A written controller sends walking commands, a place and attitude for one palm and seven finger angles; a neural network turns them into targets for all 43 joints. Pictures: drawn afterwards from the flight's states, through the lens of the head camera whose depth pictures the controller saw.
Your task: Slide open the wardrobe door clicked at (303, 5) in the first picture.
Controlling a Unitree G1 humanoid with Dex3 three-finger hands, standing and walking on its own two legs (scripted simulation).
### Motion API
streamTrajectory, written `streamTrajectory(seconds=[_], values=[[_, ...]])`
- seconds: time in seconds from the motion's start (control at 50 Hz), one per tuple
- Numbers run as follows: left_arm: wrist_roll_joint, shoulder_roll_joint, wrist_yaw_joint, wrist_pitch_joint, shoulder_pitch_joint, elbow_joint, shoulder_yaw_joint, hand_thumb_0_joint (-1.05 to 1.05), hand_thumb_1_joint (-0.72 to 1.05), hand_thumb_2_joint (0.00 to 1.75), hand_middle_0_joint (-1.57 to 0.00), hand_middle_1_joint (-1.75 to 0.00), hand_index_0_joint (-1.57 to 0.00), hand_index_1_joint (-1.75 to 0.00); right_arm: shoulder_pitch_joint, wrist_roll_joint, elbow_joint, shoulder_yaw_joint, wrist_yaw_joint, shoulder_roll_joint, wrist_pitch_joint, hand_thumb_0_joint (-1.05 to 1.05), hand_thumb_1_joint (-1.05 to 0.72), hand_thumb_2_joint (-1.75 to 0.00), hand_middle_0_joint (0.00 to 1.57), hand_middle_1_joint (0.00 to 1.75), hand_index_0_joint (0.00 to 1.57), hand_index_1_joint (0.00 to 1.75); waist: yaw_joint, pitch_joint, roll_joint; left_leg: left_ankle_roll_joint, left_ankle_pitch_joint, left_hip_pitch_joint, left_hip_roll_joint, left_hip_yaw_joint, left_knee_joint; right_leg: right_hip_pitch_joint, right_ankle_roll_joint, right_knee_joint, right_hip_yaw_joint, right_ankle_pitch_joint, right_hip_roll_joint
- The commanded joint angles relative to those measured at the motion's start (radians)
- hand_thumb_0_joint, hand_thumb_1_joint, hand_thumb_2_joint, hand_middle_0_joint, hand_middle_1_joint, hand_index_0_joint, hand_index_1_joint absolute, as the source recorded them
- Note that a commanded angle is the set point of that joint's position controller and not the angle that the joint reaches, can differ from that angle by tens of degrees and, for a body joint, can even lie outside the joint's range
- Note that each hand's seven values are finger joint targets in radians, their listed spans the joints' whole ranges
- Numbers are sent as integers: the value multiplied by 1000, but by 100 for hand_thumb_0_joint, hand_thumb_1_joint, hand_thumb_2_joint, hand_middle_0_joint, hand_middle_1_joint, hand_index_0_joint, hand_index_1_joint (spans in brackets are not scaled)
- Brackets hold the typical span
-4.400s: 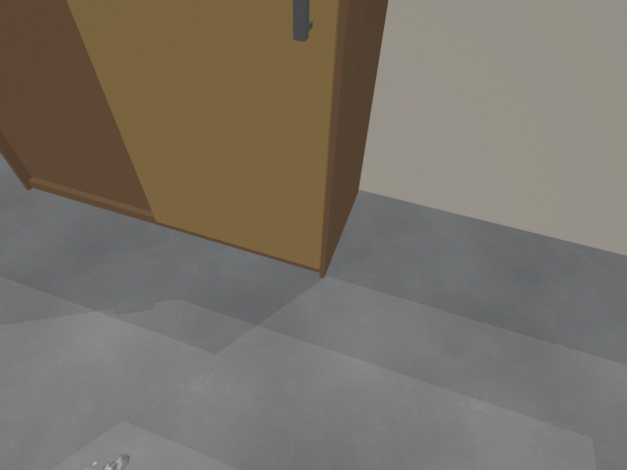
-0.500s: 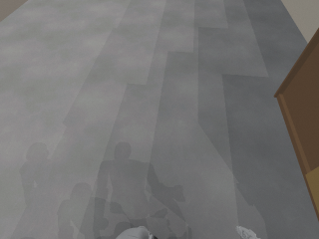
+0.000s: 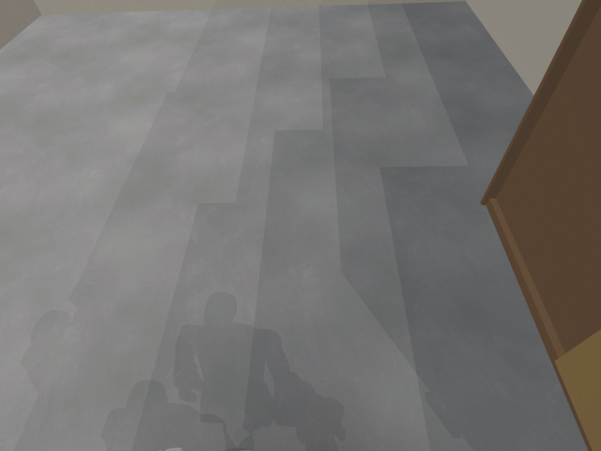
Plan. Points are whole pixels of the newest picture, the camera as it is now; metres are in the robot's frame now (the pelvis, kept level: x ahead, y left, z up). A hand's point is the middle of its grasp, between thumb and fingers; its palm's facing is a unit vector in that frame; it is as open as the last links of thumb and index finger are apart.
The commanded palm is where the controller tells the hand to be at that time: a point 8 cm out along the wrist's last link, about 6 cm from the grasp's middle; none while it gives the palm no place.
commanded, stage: turn to face it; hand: right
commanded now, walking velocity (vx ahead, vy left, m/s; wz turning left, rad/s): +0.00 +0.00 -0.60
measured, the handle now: out of the picture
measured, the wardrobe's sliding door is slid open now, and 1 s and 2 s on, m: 0.00 0.00 0.00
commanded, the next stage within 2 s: none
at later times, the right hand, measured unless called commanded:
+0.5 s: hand out of the picture +0.07 -0.16 -0.13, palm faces +0.29 +0.91 -0.29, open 7.4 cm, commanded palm none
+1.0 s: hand out of the picture -0.06 -0.21 -0.16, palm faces +0.61 +0.74 -0.28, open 7.4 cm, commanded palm none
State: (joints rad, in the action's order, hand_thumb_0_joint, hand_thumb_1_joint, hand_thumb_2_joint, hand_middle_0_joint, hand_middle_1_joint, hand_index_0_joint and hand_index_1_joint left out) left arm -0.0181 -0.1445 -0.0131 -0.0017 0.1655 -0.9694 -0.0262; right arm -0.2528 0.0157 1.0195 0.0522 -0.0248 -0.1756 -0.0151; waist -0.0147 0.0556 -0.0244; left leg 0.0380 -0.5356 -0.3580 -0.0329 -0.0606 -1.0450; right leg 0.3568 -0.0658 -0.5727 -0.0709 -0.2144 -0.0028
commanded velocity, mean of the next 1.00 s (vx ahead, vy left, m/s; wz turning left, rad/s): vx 0.00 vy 0.00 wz -0.60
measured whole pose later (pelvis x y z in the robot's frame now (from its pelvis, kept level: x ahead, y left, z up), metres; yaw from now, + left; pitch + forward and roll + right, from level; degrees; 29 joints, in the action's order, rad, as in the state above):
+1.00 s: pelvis +0.02 +0.02 +0.01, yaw -37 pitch +1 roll +1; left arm -0.02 -0.23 0.01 -0.03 0.13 -0.88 -0.05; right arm -0.19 0.02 0.89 0.08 -0.01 -0.29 -0.06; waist -0.01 0.09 -0.02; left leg 0.10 -0.43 -0.49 -0.11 -0.03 -1.05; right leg 0.27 -0.02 -0.52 0.01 -0.28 0.00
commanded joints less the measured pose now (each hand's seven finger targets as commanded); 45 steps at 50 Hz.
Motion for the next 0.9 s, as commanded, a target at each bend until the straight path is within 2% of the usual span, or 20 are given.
streamTrajectory(seconds=[0.0, 0.2, 0.26, 0.3, 0.32, 0.34, 0.36, 0.38, 0.42, 0.44, 0.54, 0.64, 0.7, 0.72, 0.74, 0.76, 0.78, 0.8, 0.84, 0.88], values=[[-7, -202, -5, 7, 57, 65, -56, 0, 90, 90, -20, -30, -20, -30, -19, 2, -87, 37, 5, -79, 8, 0, -90, -90, 20, 30, 20, 30, 19, -116, 118, 18, 105, -104, -40, 52, -38, -114, -99, 287, 331, 190, -236], [-11, -253, 2, -13, 105, 82, -93, 0, 90, 90, -20, -30, -20, -30, 87, -4, -173, 41, 1, -90, -3, 0, -90, -90, 20, 30, 20, 30, 50, -142, 176, 32, 84, -86, 2, 65, 190, -148, -118, 244, 466, 191, -207], [-11, -266, 6, -23, 79, 97, -103, 0, 90, 90, -20, -30, -20, -30, 47, -11, -180, 39, -3, -101, -2, 0, -90, -90, 20, 30, 20, 30, 31, -154, 206, 20, 118, 39, 38, 52, 357, -98, -92, 221, 488, 198, -168], [-4, -255, 12, -29, 39, 116, -106, 0, 90, 90, -20, -30, -20, -30, -35, -12, -166, 47, -6, -129, 5, 0, -90, -90, 20, 30, 20, 30, -15, -151, 182, 8, 262, 231, 29, 38, 593, 28, -32, 176, 454, 102, -111], [4, -205, 18, -33, 45, 129, -102, 0, 90, 90, -20, -30, -20, -30, -63, -3, -166, 58, -12, -190, 10, 0, -90, -90, 20, 30, 20, 30, -27, -150, 45, -36, 213, 372, -98, 155, 732, 185, 28, 60, 386, -58, -37], [6, -137, 19, -31, 59, 155, -91, 0, 90, 90, -20, -30, -20, -30, -44, 15, -187, 75, -18, -285, 15, 0, -90, -90, 20, 30, 20, 30, -30, -113, -256, -145, 106, 396, -402, 454, 848, 369, 113, -214, 146, -278, 98], [-13, -184, 18, -32, 39, 162, -100, 0, 90, 90, -20, -30, -20, -30, 27, 4, -215, 56, -17, -293, 4, 0, -90, -90, 20, 30, 20, 30, -13, -69, -183, -191, 150, 193, -474, 423, 848, 315, 104, -420, 149, -327, 53], [-12, -185, 21, -49, 42, 157, -104, 0, 90, 90, -20, -30, -20, -30, 83, 4, -230, 64, -22, -261, 9, 0, -90, -90, 20, 30, 20, 30, 18, -48, -206, -177, 133, 105, -429, 405, 853, 287, 102, -532, 153, -301, 32], [-14, -184, 36, -57, 54, 121, -99, 0, 90, 90, -20, -30, -20, -30, 156, 5, -235, 36, -14, -188, 17, 0, -90, -90, 20, 30, 20, 30, 59, 54, -137, -140, 303, 35, -304, 193, 791, 267, 118, -643, 115, -173, -19], [-11, -172, 40, -56, 80, 112, -94, 0, 90, 90, -20, -30, -20, -30, 154, 6, -232, 29, -11, -175, 23, 0, -90, -90, 20, 30, 20, 30, 67, 35, -142, -129, 423, 87, -271, 112, 752, 270, 128, -649, 91, -141, -16], [-4, -163, 43, -58, -18, 135, -77, 0, 90, 90, -20, -30, -20, -30, 25, 11, -197, 37, -11, -212, 24, 0, -90, -90, 20, 30, 20, 30, 4, -23, -164, -145, 692, 247, -296, 22, 675, 231, 156, -479, 24, -184, -34], [3, -159, 46, -44, -93, 161, -58, 0, 90, 90, -20, -30, -20, -30, -28, 16, -177, 52, -6, -260, 13, 0, -90, -90, 20, 30, 20, 30, -37, -63, -220, -138, 826, 298, -321, -22, 595, 104, 132, -207, -49, -210, -21], [1, -188, 41, -32, -24, 154, -64, 0, 90, 90, -20, -30, -20, -30, -12, 9, -172, 59, -2, -272, 8, 0, -90, -90, 20, 30, 20, 30, 5, -119, -199, -86, 848, 291, -309, -87, 465, -52, 109, 25, -80, -83, 0], [-2, -234, 40, -23, 40, 139, -76, 0, 90, 90, -20, -30, -20, -30, -8, 1, -178, 59, 2, -264, 6, 0, -90, -90, 20, 30, 20, 30, 45, -166, -119, -43, 792, 193, -295, -114, 317, -229, 86, 146, -41, 82, -26], [-10, -353, 34, -11, 115, 132, -105, 0, 90, 90, -20, -30, -20, -30, -11, -7, -214, 53, 10, -211, 5, 0, -90, -90, 20, 30, 20, 30, 87, -236, 167, 32, 379, -84, -179, -150, 80, -463, -25, 167, 267, 431, -269], [5, -419, 31, -16, 178, 112, -118, 0, 90, 90, -20, -30, -20, -30, 38, -2, -258, 30, 10, -163, 4, 0, -90, -90, 20, 30, 20, 30, 112, -241, 325, 62, -141, -250, -102, -77, -84, -498, -154, 148, 429, 820, -439], [10, -400, 16, -13, 204, 89, -113, 0, 90, 90, -20, -30, -20, -30, 92, -1, -256, 30, -4, -173, -13, 0, -90, -90, 20, 30, 20, 30, 126, -254, 283, 57, -126, -265, -114, 22, -145, -464, -169, 131, 413, 805, -429], [4, -368, 5, -11, 158, 100, -106, 0, 90, 90, -20, -30, -20, -30, 117, -4, -249, 36, -2, -168, -8, 0, -90, -90, 20, 30, 20, 30, 115, -207, 259, 58, -65, -285, -112, 42, -166, -410, -157, 131, 378, 723, -378], [-3, -305, 4, -9, 26, 134, -83, 0, 90, 90, -20, -30, -20, -30, 94, -3, -218, 43, 11, -170, -9, 0, -90, -90, 20, 30, 20, 30, 53, -113, 200, 61, 63, -228, -107, 42, -146, -263, -95, 159, 271, 571, -268], [-2, -295, 6, -5, -11, 147, -77, 0, 90, 90, -20, -30, -20, -30, 57, -2, -202, 42, 19, -168, -11, 0, -90, -90, 20, 30, 20, 30, 33, -113, 194, 64, 108, -179, -90, 36, -80, -225, -76, 176, 236, 504, -224]])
